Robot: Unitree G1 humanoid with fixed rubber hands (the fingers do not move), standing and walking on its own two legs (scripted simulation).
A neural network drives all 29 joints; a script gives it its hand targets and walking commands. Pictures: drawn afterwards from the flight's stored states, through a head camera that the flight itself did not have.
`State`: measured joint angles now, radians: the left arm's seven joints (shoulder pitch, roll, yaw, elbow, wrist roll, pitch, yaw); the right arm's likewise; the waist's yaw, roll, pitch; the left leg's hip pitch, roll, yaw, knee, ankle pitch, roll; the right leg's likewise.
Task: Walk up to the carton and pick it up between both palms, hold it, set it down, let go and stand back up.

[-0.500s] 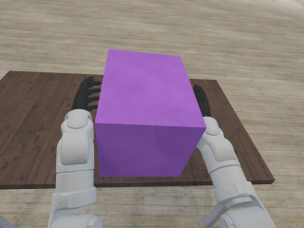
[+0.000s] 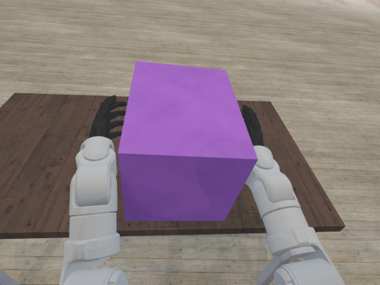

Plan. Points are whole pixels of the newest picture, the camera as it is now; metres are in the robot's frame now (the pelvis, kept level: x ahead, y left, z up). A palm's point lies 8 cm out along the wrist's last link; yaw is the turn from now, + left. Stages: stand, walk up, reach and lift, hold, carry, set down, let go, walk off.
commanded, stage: hold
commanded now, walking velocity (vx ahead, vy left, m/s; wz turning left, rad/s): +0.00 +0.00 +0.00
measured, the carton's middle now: (179, 139) +0.38 +0.01 +0.15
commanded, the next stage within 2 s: none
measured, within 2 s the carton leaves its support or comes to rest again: neither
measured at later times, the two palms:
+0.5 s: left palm (101, 138) +0.35 +0.16 +0.18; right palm (249, 144) +0.35 -0.14 +0.16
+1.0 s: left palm (102, 139) +0.35 +0.15 +0.18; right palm (251, 145) +0.35 -0.14 +0.16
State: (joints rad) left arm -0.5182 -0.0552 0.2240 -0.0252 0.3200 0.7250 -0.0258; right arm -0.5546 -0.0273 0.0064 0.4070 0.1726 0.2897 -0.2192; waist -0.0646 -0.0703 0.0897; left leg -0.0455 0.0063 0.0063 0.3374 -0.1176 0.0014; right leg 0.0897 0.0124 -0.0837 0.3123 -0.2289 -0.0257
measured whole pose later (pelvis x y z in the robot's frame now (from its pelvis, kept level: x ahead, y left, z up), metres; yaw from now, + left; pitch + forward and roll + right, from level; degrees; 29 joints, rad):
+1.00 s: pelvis +0.00 +0.00 +0.00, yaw +0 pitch -10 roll +0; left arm -0.51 -0.05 0.22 -0.03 0.32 0.73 -0.02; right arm -0.55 -0.03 0.01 0.41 0.18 0.28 -0.22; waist -0.06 -0.08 0.10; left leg -0.05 0.01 0.01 0.34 -0.12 0.00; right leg 0.09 0.01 -0.09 0.31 -0.23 -0.03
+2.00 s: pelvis +0.00 +0.00 +0.00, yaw +0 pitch -10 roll +0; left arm -0.53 -0.06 0.23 -0.01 0.33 0.73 -0.03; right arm -0.57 -0.02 -0.01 0.44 0.17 0.28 -0.21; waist -0.06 -0.08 0.10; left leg -0.05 0.01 0.01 0.34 -0.12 0.00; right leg 0.09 0.01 -0.08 0.31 -0.22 -0.02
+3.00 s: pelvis +0.00 +0.00 +0.00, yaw +0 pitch -10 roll +0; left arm -0.52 -0.05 0.22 -0.02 0.32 0.73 -0.03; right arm -0.56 -0.02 0.00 0.42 0.17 0.28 -0.22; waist -0.06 -0.08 0.09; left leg -0.05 0.01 0.01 0.34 -0.12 0.00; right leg 0.08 0.01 -0.09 0.31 -0.23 -0.03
